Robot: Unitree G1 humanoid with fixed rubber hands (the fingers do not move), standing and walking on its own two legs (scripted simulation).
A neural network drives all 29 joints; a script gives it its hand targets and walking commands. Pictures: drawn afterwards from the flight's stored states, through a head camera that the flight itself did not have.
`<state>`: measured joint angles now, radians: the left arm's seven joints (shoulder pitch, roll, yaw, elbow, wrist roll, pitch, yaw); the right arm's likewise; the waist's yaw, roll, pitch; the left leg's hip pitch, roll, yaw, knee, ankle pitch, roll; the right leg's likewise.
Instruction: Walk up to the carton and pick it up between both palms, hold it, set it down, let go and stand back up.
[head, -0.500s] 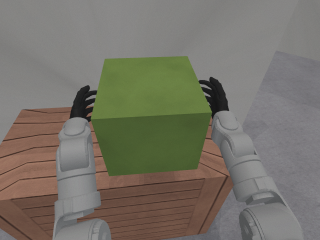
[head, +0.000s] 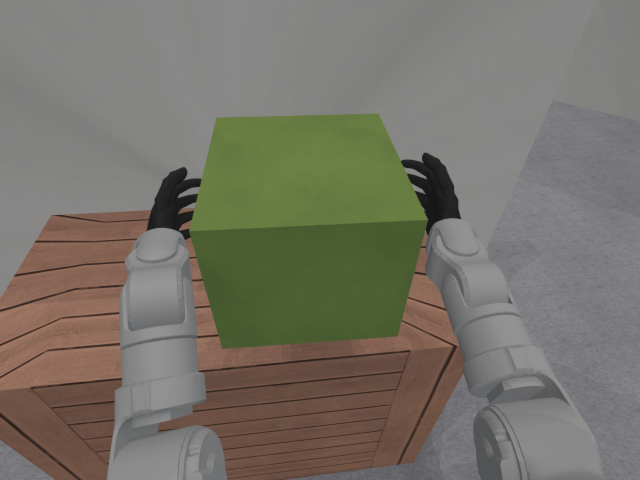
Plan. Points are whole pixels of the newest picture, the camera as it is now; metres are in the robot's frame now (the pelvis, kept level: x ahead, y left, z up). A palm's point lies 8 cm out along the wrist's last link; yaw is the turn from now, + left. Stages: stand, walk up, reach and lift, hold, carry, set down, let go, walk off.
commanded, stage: hold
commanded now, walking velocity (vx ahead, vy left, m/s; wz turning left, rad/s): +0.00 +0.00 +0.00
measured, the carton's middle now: (304, 224) +0.43 +0.01 +0.12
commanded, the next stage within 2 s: none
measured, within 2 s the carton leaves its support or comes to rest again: neither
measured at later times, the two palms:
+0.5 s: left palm (170, 235) +0.36 +0.17 +0.17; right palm (440, 224) +0.37 -0.15 +0.16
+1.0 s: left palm (165, 234) +0.36 +0.18 +0.17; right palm (435, 218) +0.37 -0.15 +0.17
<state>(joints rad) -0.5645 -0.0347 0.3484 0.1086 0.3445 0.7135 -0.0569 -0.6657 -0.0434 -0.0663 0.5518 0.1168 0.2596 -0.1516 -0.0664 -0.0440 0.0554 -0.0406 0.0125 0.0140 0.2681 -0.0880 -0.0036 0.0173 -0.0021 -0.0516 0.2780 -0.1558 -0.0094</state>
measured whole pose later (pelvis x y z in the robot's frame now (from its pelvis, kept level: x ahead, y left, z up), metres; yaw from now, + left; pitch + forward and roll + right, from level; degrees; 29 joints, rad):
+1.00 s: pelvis +0.01 +0.00 +0.00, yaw +1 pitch -8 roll +0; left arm -0.55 -0.03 0.34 0.10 0.36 0.72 -0.08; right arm -0.65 -0.02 -0.07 0.56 0.12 0.25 -0.15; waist -0.08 -0.06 0.05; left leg -0.03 0.01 0.00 0.28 -0.10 0.00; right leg 0.04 -0.01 -0.07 0.27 -0.17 -0.01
